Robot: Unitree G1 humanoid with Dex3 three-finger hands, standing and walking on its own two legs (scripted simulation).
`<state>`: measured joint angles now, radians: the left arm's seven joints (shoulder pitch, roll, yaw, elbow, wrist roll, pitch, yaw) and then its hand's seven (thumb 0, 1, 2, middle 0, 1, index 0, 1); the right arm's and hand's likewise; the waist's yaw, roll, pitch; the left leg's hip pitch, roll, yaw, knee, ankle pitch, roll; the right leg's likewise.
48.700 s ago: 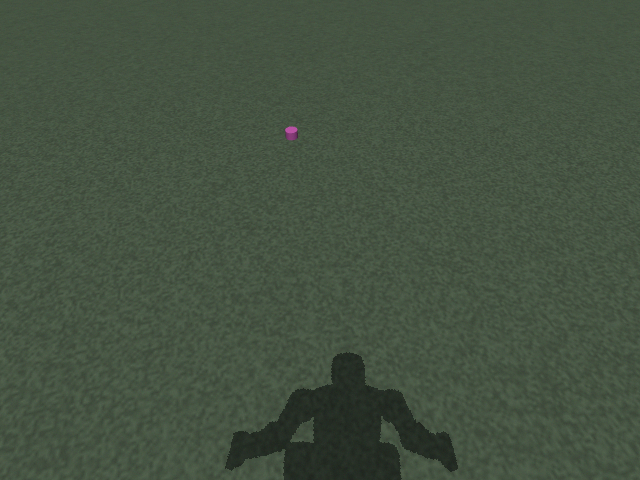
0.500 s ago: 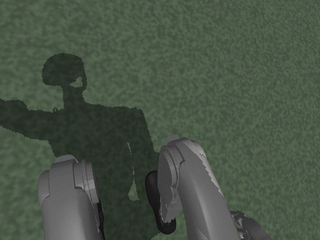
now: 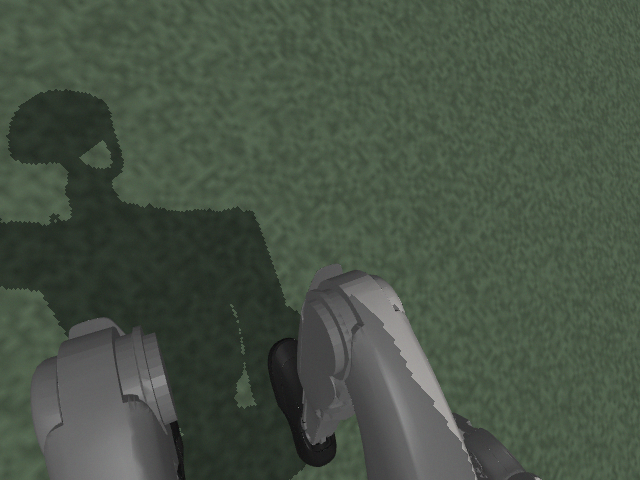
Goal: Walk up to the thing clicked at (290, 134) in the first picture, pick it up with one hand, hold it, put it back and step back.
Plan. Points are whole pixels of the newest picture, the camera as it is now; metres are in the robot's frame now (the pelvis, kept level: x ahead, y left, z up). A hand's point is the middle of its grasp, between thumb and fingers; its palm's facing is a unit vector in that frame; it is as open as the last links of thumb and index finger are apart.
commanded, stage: rest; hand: left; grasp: from above
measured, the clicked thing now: out of the picture +0.44 +0.41 -0.25
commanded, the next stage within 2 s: open in 0.72 s
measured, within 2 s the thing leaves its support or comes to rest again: rests again in 0.66 s
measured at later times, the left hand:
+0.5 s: hand out of the picture +0.42 +0.39 -0.24, palm faces -0.45 -0.17 -0.88, open 6.8 cm
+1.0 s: hand out of the picture +0.43 +0.38 -0.25, palm faces -0.44 -0.18 -0.88, open 8.3 cm
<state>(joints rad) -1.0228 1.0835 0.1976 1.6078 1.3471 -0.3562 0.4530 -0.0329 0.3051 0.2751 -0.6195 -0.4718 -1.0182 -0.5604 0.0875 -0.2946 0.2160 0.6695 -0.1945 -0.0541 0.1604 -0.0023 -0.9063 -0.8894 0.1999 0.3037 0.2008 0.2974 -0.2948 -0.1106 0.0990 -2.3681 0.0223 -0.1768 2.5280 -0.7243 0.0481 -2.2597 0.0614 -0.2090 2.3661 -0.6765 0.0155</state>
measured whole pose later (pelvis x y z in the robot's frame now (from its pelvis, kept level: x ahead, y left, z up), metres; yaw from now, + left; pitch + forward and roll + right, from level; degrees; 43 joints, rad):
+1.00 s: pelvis -0.01 +0.00 +0.00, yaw -2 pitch +27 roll -15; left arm -1.04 1.18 0.17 1.66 1.31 -0.34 0.51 0.00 0.20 0.41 -0.53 -0.64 -0.77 -0.67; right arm 0.05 -0.34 0.32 0.61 -0.23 -0.14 0.17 0.00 -0.91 -0.89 0.20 0.30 0.20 0.30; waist -0.33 -0.18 0.19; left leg -2.34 0.03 -0.23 2.56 -0.73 0.04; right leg -2.23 0.08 -0.25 2.36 -0.65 0.02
